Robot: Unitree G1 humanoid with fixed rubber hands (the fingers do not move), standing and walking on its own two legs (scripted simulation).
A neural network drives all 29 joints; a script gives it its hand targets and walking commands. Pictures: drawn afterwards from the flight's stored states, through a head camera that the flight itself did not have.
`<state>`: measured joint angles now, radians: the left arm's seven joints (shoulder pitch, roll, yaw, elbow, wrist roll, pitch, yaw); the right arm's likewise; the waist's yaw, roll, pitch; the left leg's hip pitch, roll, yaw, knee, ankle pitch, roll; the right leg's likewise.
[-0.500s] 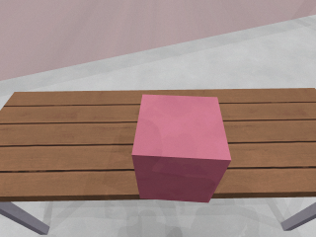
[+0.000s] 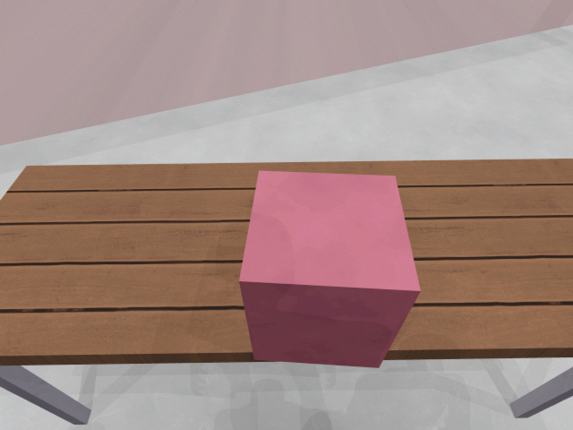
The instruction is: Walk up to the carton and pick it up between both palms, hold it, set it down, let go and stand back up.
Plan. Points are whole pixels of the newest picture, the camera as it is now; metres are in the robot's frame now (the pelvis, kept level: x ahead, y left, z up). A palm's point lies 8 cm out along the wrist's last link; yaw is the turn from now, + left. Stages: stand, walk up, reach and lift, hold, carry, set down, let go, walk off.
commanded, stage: stand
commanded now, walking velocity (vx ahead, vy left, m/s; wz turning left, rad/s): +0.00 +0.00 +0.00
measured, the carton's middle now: (321, 272) +0.37 -0.03 -0.01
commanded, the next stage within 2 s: none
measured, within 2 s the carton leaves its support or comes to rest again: neither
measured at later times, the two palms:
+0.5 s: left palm out of the picture -0.02 +0.22 -0.15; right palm out of the picture +0.00 -0.23 -0.14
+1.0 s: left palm out of the picture -0.03 +0.22 -0.15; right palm out of the picture -0.01 -0.23 -0.14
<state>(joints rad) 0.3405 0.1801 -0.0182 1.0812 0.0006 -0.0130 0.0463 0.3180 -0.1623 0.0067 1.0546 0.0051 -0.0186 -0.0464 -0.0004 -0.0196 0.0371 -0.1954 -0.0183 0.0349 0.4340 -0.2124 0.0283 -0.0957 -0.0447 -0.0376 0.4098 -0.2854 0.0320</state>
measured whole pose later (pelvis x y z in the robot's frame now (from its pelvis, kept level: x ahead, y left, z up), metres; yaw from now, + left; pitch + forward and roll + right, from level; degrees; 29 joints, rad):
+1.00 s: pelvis +0.00 +0.00 +0.00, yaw +0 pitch -2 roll +0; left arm 0.35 0.18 -0.02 1.09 0.00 -0.01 0.05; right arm 0.32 -0.16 0.01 1.06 0.01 -0.02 -0.05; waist 0.00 -0.02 0.03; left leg -0.19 -0.02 0.03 0.43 -0.21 0.03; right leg -0.09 -0.04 -0.04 0.41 -0.29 0.03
